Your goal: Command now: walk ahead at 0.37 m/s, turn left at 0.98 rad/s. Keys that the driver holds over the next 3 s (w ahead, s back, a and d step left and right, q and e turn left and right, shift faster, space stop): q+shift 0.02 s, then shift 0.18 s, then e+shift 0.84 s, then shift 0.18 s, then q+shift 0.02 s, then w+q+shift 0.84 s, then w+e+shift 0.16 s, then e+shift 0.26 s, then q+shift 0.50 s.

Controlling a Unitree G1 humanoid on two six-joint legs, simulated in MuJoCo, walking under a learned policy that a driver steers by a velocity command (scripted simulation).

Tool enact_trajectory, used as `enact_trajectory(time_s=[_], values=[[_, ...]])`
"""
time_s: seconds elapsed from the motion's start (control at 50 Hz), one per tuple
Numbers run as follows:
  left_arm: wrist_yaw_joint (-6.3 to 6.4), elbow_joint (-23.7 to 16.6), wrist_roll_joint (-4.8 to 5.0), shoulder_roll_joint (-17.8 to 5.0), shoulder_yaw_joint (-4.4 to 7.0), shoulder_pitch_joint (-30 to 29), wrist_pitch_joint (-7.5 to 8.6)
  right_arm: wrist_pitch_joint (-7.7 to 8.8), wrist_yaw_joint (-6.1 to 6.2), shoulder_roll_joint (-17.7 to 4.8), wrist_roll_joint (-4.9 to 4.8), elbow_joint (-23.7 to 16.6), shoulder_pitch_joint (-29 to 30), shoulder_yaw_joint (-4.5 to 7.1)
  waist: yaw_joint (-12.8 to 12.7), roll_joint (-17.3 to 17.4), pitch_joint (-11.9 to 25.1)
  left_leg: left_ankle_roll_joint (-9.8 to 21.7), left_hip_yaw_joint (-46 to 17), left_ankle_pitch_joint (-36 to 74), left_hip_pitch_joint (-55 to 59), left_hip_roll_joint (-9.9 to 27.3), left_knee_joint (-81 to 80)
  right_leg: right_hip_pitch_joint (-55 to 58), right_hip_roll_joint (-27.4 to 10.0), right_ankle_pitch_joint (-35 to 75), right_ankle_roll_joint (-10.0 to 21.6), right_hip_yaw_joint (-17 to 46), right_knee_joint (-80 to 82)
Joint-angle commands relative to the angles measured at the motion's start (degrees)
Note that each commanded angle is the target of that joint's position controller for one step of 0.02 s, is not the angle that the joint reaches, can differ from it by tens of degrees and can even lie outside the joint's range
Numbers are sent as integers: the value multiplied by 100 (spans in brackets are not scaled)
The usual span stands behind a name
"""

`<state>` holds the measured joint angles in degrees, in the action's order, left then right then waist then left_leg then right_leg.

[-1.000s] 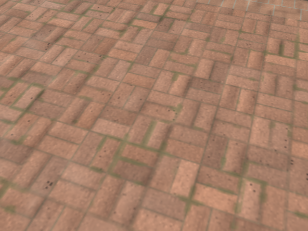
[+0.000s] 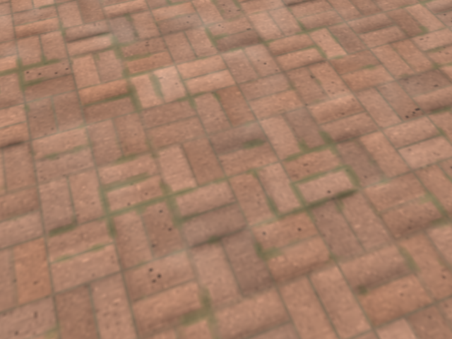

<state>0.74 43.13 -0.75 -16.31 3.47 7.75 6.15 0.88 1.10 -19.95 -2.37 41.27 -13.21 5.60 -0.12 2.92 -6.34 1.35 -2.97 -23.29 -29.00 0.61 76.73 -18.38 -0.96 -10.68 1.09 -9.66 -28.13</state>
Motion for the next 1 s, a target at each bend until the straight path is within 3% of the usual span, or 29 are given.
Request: enact_trajectory(time_s=[0.02, 0.04, 0.08, 0.12, 0.18, 0.22, 0.24, 0.26, 0.28, 0.3, 0.32, 0.34, 0.38, 0.42, 0.46, 0.54, 0.62, 0.68, 0.7, 0.72, 0.74, 0.76, 0.78, 0.8, 0.82, 0.84, 0.88, 0.94, 1.0], values=[[-10, -168, 109, -342, 87, -419, 149, -151, -46, 245, -21, -667, -351, -95, 285, -818, 449, -124, -134, 221, -539, 746, -790, 558, -1598, 3223, 915, 943, 1393], [6, -121, 122, -490, 126, -451, 151, -140, -70, 312, 40, -811, -155, -145, 260, -790, 374, -150, -38, 469, -471, 727, -1322, 396, -1570, 3449, 968, 753, 1483], [26, -91, 117, -829, 215, -482, 109, -106, -178, 312, 116, -870, -44, -196, 234, -607, 652, -102, 149, 1424, -3, 594, -2372, 500, -1434, 3675, 1012, 333, 1386], [-2, -72, 248, -996, 244, -478, 58, -100, -292, 169, 148, -860, 109, -178, 162, -528, 839, -19, 346, 2086, 387, 359, -3163, 745, -1328, 3594, 938, 55, 1148], [-17, -11, 405, -1237, 284, -278, -39, -76, -409, -131, 187, -1095, 605, -95, 83, -585, 856, 212, 438, 2008, 495, 151, -3910, 1233, -1460, 3499, 783, 65, 701], [25, 37, 425, -1279, 278, -130, -123, 13, -414, -314, 254, -1061, 360, 6, 294, -499, 1070, 456, 548, 2150, 1229, -160, -4583, 1290, -1352, 3719, 614, 13, -135], [17, 123, 350, -1106, 196, 72, -151, 68, -339, -496, 295, -925, -53, 98, 513, -252, 1321, 626, 538, 2940, 2096, -304, -4963, 1008, -1074, 3348, 432, -88, -963], [-24, 50, 69, -757, 22, 322, -152, 82, -186, -980, 407, -968, -306, 165, 551, 739, 1792, 1056, -727, 6297, 3381, 919, -4714, -71, -658, 781, 73, -200, -2600], [-138, 231, 9, -270, -202, 1152, -185, 107, -114, -671, 659, -1199, 120, -134, -33, 1369, 2916, 2158, -2444, 8547, 4307, 2560, -4490, -896, -210, -3211, -228, 797, -4023], [-197, 462, 230, -810, -74, 1197, -298, 89, -204, -169, 555, -1147, -30, -246, 288, 534, 3330, 2292, -2196, 7471, 3933, 2501, -4603, -779, -231, -3165, -362, 1707, -4337], [-224, 327, 387, -919, -15, 840, -391, 95, -279, -278, 409, -962, 89, -199, 217, 312, 2691, 2033, -1755, 5653, 3450, 2212, -4964, -1202, -383, -3008, -403, 1555, -4221], [-155, 238, 362, -870, -7, 427, -475, 108, -286, -324, 298, -855, 391, -177, 152, 21, 2056, 1667, -1436, 4321, 2912, 1892, -5283, -1368, -533, -2691, -457, 1453, -3939], [13, 301, 279, -945, 73, 504, -691, 94, -179, -437, 367, -822, 906, -135, -123, 147, 1390, 1391, -733, 3717, 1600, 1601, -5711, -916, -455, -1992, -644, 1194, -3968], [100, 315, 247, -841, 139, 802, -796, 92, -41, -385, 448, -818, 1017, -109, -232, 235, 1389, 1433, -331, 3415, 1355, 1623, -5933, -853, -371, -1641, -759, 1048, -4203], [151, 177, 244, -643, 144, 676, -859, 86, 80, -202, 435, -752, 1017, -127, -176, 249, 1320, 1406, -72, 2704, 1425, 1681, -6095, -1110, -461, -1364, -774, 1039, -4055], [60, -198, 183, -380, 92, 241, -896, 17, 265, -209, 405, -594, 984, -61, -33, 347, 1300, 1321, 378, 2060, 1714, 1810, -6153, -1162, -615, -1017, -678, 890, -3132], [-126, -439, 175, -466, 138, 199, -917, -37, 236, -400, 321, -458, 972, 55, -19, 491, 1347, 1167, 736, 2130, 1858, 2030, -5957, -631, -530, -1069, -386, 545, -2199], [-204, -442, 182, -491, 224, 588, -977, -72, 156, -442, 119, -358, 1115, 109, -292, 439, 1362, 727, 1041, 1953, 1858, 2030, -5346, 57, -295, -614, -2, 225, -950], [-160, -345, 143, -611, 305, 877, -985, -101, 123, -282, 54, -248, 953, 92, -359, 145, 1256, 389, 1261, 1401, 1575, 1752, -4765, 443, -107, -247, 230, 324, -383], [-66, -325, 111, -1061, 454, 1138, -954, -152, 86, -92, 134, -160, 706, 72, -325, -949, 910, -113, 1717, 416, 626, 1191, -3433, 926, -612, 1286, 613, 1434, 393], [0, -560, 31, -1798, 568, 1100, -880, -158, 91, 98, 385, -517, 972, 4, -88, -2511, 556, -668, 1513, -1640, -1422, 262, -1545, 1469, -1873, 3215, 1518, 3817, 514], [-94, -668, -172, -1766, 557, 1173, -685, -110, 125, -54, 410, -733, 1639, 28, -501, -1819, 1184, -583, 238, -1674, -1671, -32, -676, 1276, -2105, 2557, 2051, 4310, 937], [-148, -701, -151, -1662, 535, 924, -535, -92, 150, -183, 258, -735, 1680, 77, -307, -1347, 1041, -422, -53, -1087, -1835, -3, -546, 1320, -1822, 1869, 1789, 3890, 1030], [-108, -761, 33, -1521, 519, 596, -491, -68, 203, -228, 243, -641, 1551, 109, -93, -1061, 934, -328, -186, -463, -1880, 76, -707, 1283, -1530, 1604, 1447, 3510, 984], [-49, -847, 188, -1223, 428, 280, -531, -72, 255, -339, 315, -533, 1415, 147, 50, -882, 949, -332, -259, -72, -1789, 156, -841, 1202, -1388, 1626, 1214, 3223, 871], [19, -945, 229, -1079, 374, 110, -578, -60, 261, -339, 363, -510, 1318, 160, 143, -943, 1072, -357, -274, 216, -1519, 106, -876, 1038, -1244, 1880, 1122, 3041, 776], [119, -1041, 191, -969, 338, 232, -643, -16, 209, -171, 341, -478, 1218, 122, 133, -865, 1379, -416, -294, 624, -1310, -80, -1006, 1212, -1042, 2268, 1064, 2912, 624], [212, -1093, 217, -1088, 389, 505, -692, 29, 177, 21, 285, -509, 1372, 29, 12, -839, 1428, -522, -399, 807, -1344, -290, -1866, 1512, -889, 2264, 1020, 3100, 490], [245, -1232, 219, -1190, 437, 449, -762, 58, 130, -2, 245, -499, 1459, 18, -32, -1059, 1335, -591, -505, 855, -1124, -433, -2648, 1401, -769, 1639, 976, 3443, 464]])
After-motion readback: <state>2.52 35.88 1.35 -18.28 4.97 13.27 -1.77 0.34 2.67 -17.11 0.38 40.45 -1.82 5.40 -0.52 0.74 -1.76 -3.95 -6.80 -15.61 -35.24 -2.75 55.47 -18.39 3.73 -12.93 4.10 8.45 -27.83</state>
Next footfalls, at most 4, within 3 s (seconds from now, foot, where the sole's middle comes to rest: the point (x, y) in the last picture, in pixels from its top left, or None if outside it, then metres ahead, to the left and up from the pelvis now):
0.26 left None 0.30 0.12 -0.77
0.72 right None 0.22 -0.13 -0.77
1.24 left None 0.38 0.02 -0.77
1.56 right None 0.28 -0.21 -0.77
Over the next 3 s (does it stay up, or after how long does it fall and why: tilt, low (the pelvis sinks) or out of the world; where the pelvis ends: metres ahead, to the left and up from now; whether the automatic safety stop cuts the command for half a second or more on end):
stays up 1.28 -0.06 -0.01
